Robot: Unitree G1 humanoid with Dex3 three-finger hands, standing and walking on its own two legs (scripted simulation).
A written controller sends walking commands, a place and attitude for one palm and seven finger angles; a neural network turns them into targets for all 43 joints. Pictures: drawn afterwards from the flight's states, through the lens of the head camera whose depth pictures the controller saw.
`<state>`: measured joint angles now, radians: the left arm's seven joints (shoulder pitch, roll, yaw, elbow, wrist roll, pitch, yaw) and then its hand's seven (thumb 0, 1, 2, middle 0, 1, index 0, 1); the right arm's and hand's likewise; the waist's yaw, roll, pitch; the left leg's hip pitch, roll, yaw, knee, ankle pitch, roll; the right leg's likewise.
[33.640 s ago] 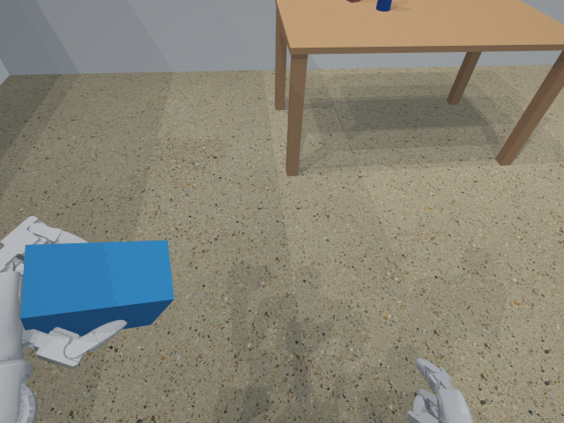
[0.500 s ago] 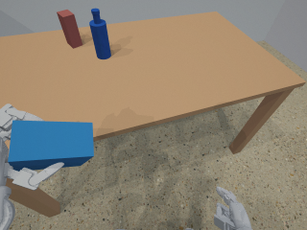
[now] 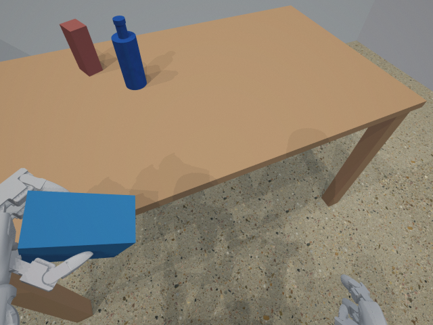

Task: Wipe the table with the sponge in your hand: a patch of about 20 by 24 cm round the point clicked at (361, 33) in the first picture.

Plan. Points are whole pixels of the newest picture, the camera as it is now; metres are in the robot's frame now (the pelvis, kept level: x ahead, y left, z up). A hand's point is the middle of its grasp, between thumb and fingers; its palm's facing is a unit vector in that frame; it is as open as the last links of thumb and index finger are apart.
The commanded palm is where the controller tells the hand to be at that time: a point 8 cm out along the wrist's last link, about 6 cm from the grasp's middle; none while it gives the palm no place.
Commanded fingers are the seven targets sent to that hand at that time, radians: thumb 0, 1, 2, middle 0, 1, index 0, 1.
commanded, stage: shuffle to correct the standing spot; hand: left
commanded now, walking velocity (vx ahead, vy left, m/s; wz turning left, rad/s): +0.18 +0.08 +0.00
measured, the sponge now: (94, 229) +0.23 +0.19 +0.11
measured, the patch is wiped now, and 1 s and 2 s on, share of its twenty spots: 0.00 0.00 0.00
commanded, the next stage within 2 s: come to a stop and stand still in 0.60 s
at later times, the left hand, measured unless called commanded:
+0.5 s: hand (36, 199) +0.26 +0.27 +0.15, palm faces +0.32 -0.85 -0.43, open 10.6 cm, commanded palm +0.19 +0.32 +0.19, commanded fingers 0.00 0.10 1.30 -1.20 -1.60 -1.20 -1.60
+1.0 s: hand (29, 172) +0.28 +0.27 +0.18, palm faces +0.32 -0.88 -0.35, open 10.6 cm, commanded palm +0.22 +0.33 +0.19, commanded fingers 0.00 0.10 1.30 -1.20 -1.60 -1.20 -1.60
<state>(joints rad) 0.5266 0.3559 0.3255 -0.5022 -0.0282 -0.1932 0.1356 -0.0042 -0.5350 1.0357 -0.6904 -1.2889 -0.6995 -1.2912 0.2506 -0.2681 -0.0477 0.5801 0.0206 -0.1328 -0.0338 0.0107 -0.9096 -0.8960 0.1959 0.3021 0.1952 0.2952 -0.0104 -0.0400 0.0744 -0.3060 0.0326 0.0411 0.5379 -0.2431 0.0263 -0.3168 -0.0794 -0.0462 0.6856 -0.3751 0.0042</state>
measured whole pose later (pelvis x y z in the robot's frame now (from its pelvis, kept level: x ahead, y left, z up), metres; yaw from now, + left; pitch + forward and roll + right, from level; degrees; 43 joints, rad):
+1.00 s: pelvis +0.05 +0.05 +0.01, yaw -1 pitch -3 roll +0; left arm 0.38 0.36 0.28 -0.50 -0.04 -0.14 0.11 0.00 -0.54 1.04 -0.70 -1.28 -0.70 -1.28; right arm 0.17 -0.19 0.02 0.59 0.03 -0.11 -0.05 0.01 -0.91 -0.90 0.20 0.30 0.20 0.30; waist 0.02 -0.02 0.08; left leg -0.28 0.07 0.01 0.52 -0.19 -0.05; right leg -0.21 0.00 -0.10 0.57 -0.31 -0.04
